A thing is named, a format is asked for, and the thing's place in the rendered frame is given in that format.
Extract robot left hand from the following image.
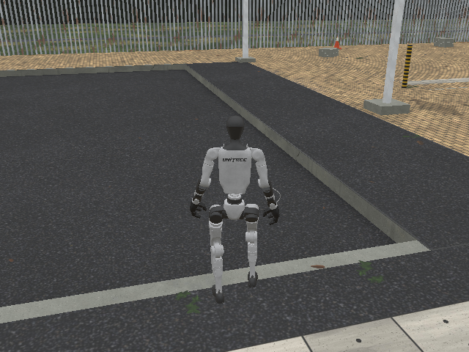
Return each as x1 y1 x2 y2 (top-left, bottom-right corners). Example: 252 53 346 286
190 201 207 218

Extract right robot forearm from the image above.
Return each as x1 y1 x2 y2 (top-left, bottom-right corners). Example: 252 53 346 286
262 177 278 210

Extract robot left shin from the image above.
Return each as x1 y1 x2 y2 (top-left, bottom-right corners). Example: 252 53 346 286
210 246 223 294

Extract right robot upper arm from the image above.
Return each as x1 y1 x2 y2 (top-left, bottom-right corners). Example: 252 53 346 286
250 147 270 188

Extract robot right hand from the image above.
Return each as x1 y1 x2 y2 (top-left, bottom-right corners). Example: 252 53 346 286
263 206 280 225

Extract robot right thigh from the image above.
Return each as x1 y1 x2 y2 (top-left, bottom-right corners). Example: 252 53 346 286
244 204 259 243

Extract left robot forearm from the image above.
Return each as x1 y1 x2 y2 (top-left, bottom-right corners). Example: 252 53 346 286
192 176 207 205

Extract left robot upper arm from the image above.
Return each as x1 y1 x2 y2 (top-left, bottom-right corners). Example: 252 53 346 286
199 147 220 187

